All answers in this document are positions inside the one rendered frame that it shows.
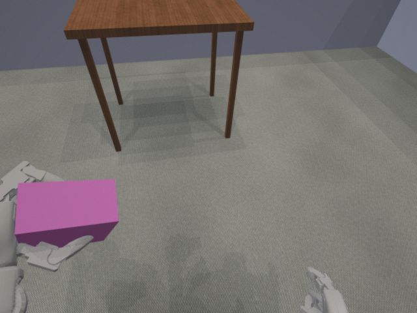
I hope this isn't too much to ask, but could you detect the robot left hand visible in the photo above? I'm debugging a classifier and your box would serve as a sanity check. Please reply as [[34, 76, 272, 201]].
[[0, 161, 94, 272]]

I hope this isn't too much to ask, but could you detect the robot right hand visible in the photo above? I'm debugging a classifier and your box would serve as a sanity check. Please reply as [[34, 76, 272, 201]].
[[300, 267, 349, 313]]

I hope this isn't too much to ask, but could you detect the left robot forearm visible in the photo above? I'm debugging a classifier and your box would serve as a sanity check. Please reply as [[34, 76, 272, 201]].
[[0, 266, 28, 313]]

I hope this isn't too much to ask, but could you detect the table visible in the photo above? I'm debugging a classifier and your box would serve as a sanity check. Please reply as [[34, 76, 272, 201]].
[[64, 0, 254, 152]]

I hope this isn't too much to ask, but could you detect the sponge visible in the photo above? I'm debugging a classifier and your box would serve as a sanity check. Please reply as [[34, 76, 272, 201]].
[[15, 179, 119, 248]]

